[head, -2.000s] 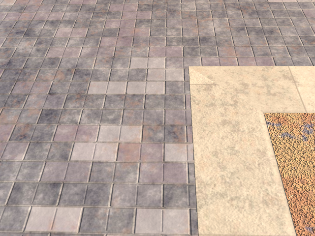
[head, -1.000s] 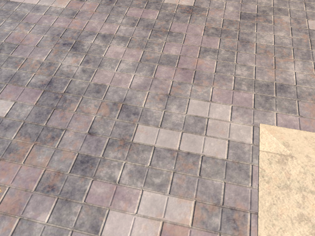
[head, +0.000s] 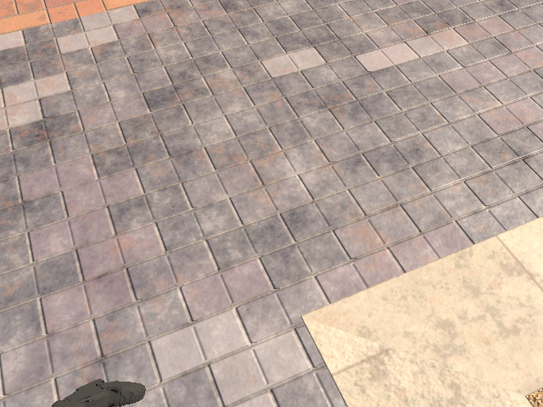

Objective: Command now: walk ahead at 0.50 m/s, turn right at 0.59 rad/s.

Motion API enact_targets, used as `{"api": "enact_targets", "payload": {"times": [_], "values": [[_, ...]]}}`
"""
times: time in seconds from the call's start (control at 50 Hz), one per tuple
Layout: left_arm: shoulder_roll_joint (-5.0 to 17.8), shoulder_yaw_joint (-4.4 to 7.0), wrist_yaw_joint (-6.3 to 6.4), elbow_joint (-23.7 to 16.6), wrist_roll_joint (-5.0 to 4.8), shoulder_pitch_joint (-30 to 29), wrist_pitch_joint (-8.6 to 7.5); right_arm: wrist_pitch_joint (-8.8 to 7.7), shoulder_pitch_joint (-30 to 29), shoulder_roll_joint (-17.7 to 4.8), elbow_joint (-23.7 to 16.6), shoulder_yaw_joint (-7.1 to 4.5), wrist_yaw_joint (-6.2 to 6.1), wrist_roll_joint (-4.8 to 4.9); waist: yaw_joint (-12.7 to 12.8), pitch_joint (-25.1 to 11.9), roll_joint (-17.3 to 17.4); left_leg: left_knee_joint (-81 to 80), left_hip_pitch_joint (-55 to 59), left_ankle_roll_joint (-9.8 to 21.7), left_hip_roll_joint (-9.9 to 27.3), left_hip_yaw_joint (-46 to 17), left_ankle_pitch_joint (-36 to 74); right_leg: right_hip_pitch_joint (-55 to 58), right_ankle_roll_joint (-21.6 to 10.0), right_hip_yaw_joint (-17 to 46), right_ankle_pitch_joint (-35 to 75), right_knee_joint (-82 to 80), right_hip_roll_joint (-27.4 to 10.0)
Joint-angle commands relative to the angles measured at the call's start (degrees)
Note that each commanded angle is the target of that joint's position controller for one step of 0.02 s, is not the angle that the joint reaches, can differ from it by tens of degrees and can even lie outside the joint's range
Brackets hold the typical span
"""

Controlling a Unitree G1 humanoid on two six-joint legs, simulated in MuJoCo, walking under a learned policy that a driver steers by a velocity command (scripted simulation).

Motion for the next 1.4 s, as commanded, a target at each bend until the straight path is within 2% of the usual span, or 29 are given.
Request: {"api": "enact_targets", "payload": {"times": [0.02,0.04,0.06,0.08,0.1,0.14,0.16,0.2,0.24,0.38,0.5,0.56,0.6,0.62,0.64,0.66,0.7,0.74,0.82,1.02,1.1,1.12,1.14,1.16,1.18,1.2,1.22,1.28,1.4], "values": [[4.7,1.50,0.71,-3.3,0.45,1.8,-0.90,0.68,1.1,-11.6,-1.8,-2.54,-0.76,-0.10,4.2,-2.8,7.7,11.9,0.9,6.3,14.8,-2.2,59.5,8.8,-3.7,-4.2,-7.5,-3.8,5.8],[5.8,2.30,1.26,-1.0,0.76,9.6,-1.42,1.20,0.8,-12.0,-2.0,-2.56,-0.84,0.18,7.7,-7.3,6.5,23.1,-1.9,5.6,14.2,-0.9,59.0,18.6,-5.4,-4.0,-6.3,-7.6,8.0],[9.3,3.84,2.24,2.1,1.30,19.8,-1.75,1.29,0.4,-11.3,-3.4,-2.28,-0.76,0.02,12.1,-13.4,2.4,38.8,-12.9,3.8,12.8,-0.5,44.9,34.1,-7.9,3.7,-8.3,-9.9,3.9],[16.2,5.43,3.17,1.5,0.62,19.5,-1.60,0.94,2.1,-3.7,-7.8,-0.63,0.47,0.11,8.3,-18.3,-11.9,58.0,-38.1,0.5,4.1,-1.3,-6.2,51.6,-14.5,32.4,-11.3,-12.7,-14.5],[17.1,5.85,3.63,0.1,-1.18,22.7,-0.94,0.53,-4.2,-8.6,-9.9,-1.67,0.65,-0.36,12.1,-21.9,-6.6,66.3,-46.1,-0.3,-0.9,-13.4,-10.6,53.3,-18.2,49.1,-6.7,-20.2,-18.5],[12.0,4.68,4.50,2.0,-1.89,18.0,-0.96,-0.53,-8.3,-7.6,-10.9,-1.05,0.78,0.40,8.5,-7.3,-0.1,59.8,-48.0,0.5,4.8,-15.8,0.7,39.8,-14.9,31.6,6.5,-21.1,-14.1],[10.1,4.08,4.62,1.9,-1.84,15.3,-1.38,-0.30,-7.5,-7.4,-10.1,-1.11,0.69,-0.03,5.7,-4.3,1.5,55.2,-43.9,0.3,6.2,-16.0,1.7,33.2,-12.7,26.8,11.7,-22.0,-10.6],[7.3,2.97,4.48,1.5,-2.08,12.5,-2.42,1.79,-3.5,-6.7,-8.7,-0.96,1.02,-1.48,2.4,-4.8,0.7,51.3,-36.8,-0.6,6.7,-15.8,1.7,26.4,-11.4,21.1,18.3,-23.6,-7.4],[7.5,2.93,4.10,2.8,-2.23,14.4,-3.61,2.98,-3.7,-5.5,-8.7,-0.86,1.55,-1.56,2.0,-4.7,0.7,48.1,-36.2,-1.0,6.2,-14.6,3.9,24.4,-11.4,18.6,20.7,-25.2,-6.1],[8.1,2.74,4.12,6.7,-2.31,22.1,-4.57,3.02,-17.1,-4.4,-11.9,-0.47,2.24,-0.84,6.5,-0.4,-1.1,30.6,-43.2,-0.7,5.7,-13.6,19.3,30.5,-7.3,15.7,18.8,-28.4,-5.1],[7.8,2.11,5.02,9.7,-0.98,26.1,-4.96,2.42,-24.9,-4.1,-14.3,-0.03,2.96,-0.19,9.0,2.6,-1.4,21.1,-43.4,3.3,2.9,-11.7,18.6,38.8,-6.1,11.8,23.7,-28.3,-8.3],[8.9,2.04,5.83,10.3,-0.53,23.7,-5.06,2.18,-20.6,-4.7,-13.1,-0.46,2.82,-0.07,6.0,1.0,-2.2,17.6,-34.0,6.6,-1.5,-9.9,12.2,40.0,-4.1,7.8,42.5,-22.1,-9.0],[10.0,2.12,5.99,10.6,-0.26,22.8,-4.74,1.70,-8.7,-6.5,-9.2,-1.58,1.98,-0.30,0.7,-5.9,-2.0,13.7,-20.1,9.2,-5.9,-8.2,10.4,39.8,-2.4,4.6,54.5,-5.8,-7.4],[9.9,1.86,6.16,9.9,-0.65,21.9,-4.88,1.25,0.1,-8.6,-6.9,-2.46,1.47,-1.17,-3.4,-10.6,-0.8,12.1,-6.4,11.8,-1.7,-13.9,11.6,30.7,-1.3,2.9,44.6,7.2,-6.2],[6.2,0.91,5.63,7.0,-2.59,25.0,-5.31,1.34,6.4,-16.4,-6.5,-4.79,0.87,-1.97,-3.0,-17.7,11.4,10.8,10.5,20.4,14.6,-40.7,9.5,10.6,2.1,-1.2,17.1,31.6,2.4],[7.8,1.39,5.31,6.7,-0.92,23.5,-5.59,1.89,3.1,-14.3,-6.1,-4.31,1.64,0.45,-0.7,-19.0,11.5,2.8,12.3,23.4,19.3,-58.6,14.7,-0.4,2.2,5.5,-18.9,40.5,8.2],[7.7,0.91,4.54,4.6,-0.48,16.7,-6.29,2.29,-4.7,-10.2,-7.2,-3.47,1.95,1.25,1.7,-5.6,2.8,0.5,-2.0,20.9,15.7,-44.5,12.1,-4.6,2.0,8.9,-11.3,37.8,1.3],[6.9,0.74,4.30,3.8,0.14,15.9,-5.25,2.13,-6.7,-7.5,-6.6,-2.59,1.56,1.11,4.9,-0.8,1.7,-2.2,-12.2,17.6,10.4,-37.0,18.5,-0.7,3.3,8.3,-10.2,30.2,-1.5],[5.0,0.04,3.89,2.7,0.62,14.5,-2.85,0.98,-4.8,-9.5,-5.8,-3.11,1.43,1.38,5.8,-1.6,3.8,-4.5,-17.2,17.3,6.3,-31.4,23.7,1.1,6.5,5.8,-6.9,21.9,-2.2],[4.7,-0.90,3.45,-4.1,-0.71,-4.7,-3.72,1.75,3.9,-10.6,-4.7,-3.97,0.49,0.60,-1.2,-1.2,5.5,1.6,-7.2,13.2,5.0,-34.5,31.7,-1.6,7.7,5.4,5.6,-1.9,1.0],[7.9,0.28,4.34,-1.7,-0.97,5.6,-4.82,1.52,-1.4,-12.3,-6.6,-4.40,0.12,0.26,4.9,-4.4,6.0,10.9,-10.8,9.5,4.4,-37.2,37.2,17.3,4.7,6.0,-1.1,-10.2,4.0],[9.9,1.08,5.06,-0.1,-0.42,12.5,-5.61,1.07,-1.9,-11.4,-6.7,-4.10,0.64,0.83,8.5,-8.4,2.6,21.0,-14.2,8.0,0.8,-34.4,35.6,28.1,2.8,8.1,-0.5,-13.7,1.3],[14.4,2.16,6.18,0.2,0.88,21.8,-5.89,0.46,-1.5,-7.0,-8.5,-2.83,0.97,1.53,11.7,-17.3,-4.4,36.7,-20.5,6.6,-2.6,-28.7,20.9,41.0,-0.3,21.5,-12.9,-15.5,-12.7],[18.5,3.22,6.31,0.0,1.06,20.2,-4.81,0.77,4.7,-4.4,-10.2,-2.28,0.90,2.60,7.3,-20.2,-16.9,48.3,-37.0,5.3,-10.5,-22.1,-12.5,49.1,-6.2,46.4,-17.3,-22.3,-24.0],[13.6,2.80,6.00,-0.1,0.17,17.4,-4.07,1.89,4.1,-8.8,-8.0,-2.70,0.33,0.55,5.9,-13.7,-7.7,54.1,-42.0,5.6,-4.4,-21.6,-9.0,43.1,-6.7,46.5,-22.4,-21.9,-22.8],[8.5,1.61,5.73,-0.8,-0.30,14.5,-4.04,2.19,0.1,-9.2,-7.8,-2.87,0.85,0.03,6.1,-7.5,-1.5,53.9,-41.5,5.4,-2.6,-21.3,-3.5,36.5,-5.5,37.3,-19.3,-22.7,-19.7],[6.5,1.04,5.48,-0.4,-0.23,12.8,-4.18,2.36,-2.1,-8.0,-8.2,-2.67,1.38,0.04,5.4,-4.1,-0.3,52.1,-40.2,4.7,-1.0,-20.6,-0.2,31.6,-4.4,29.2,-11.1,-24.2,-16.7],[6.0,0.98,5.32,1.5,-0.86,14.3,-5.47,4.03,-3.4,-6.8,-8.6,-2.52,2.85,-0.88,4.2,-2.7,-5.3,50.5,-38.0,3.4,0.8,-18.8,2.7,27.2,-2.8,16.5,4.2,-26.1,-12.4],[6.5,1.61,5.03,4.0,-1.60,16.4,-6.21,4.67,-12.6,-4.7,-12.5,-1.63,3.98,-0.81,3.9,-0.3,-3.6,42.5,-43.2,1.3,1.5,-15.8,10.9,28.2,-3.9,3.1,28.9,-26.2,-11.8]]}}
Velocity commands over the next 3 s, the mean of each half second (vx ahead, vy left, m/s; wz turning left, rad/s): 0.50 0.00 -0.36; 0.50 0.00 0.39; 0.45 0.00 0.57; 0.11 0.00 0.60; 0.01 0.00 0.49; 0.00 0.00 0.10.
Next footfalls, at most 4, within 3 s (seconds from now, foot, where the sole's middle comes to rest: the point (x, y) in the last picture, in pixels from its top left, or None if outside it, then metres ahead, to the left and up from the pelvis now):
0.06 right None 0.18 -0.09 -0.77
0.62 left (255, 379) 0.51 0.03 -0.77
1.12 right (309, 270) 0.80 -0.14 -0.77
1.62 left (212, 234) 0.95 0.13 -0.77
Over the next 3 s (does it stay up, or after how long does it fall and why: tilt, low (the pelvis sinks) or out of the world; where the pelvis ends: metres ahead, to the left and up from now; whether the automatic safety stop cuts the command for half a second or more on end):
stays up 0.90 0.01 0.01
